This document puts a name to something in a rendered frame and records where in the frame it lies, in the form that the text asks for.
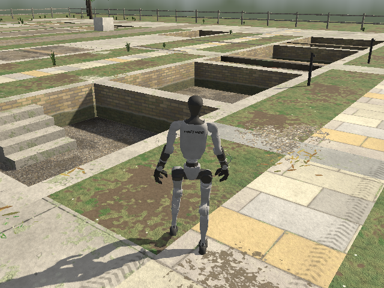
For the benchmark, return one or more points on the humanoid robot head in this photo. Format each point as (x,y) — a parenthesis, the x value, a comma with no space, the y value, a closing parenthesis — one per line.
(195,104)

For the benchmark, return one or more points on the robot left upper arm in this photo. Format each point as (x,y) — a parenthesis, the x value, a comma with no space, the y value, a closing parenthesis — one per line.
(175,126)

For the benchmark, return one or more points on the right robot forearm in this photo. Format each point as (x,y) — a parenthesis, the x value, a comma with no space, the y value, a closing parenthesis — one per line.
(222,160)

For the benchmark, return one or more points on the left robot forearm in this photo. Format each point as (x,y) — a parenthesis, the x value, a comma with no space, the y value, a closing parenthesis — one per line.
(162,160)

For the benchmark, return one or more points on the left robot thigh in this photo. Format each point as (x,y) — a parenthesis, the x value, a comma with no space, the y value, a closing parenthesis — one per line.
(177,178)

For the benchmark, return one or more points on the robot right upper arm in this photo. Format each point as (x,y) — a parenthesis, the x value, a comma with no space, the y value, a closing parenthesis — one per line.
(212,128)

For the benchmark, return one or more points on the robot left hand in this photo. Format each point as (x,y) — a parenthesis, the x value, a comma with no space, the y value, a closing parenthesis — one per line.
(157,175)

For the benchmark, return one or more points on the robot right hand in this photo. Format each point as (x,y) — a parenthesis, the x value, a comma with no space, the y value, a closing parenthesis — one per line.
(221,172)

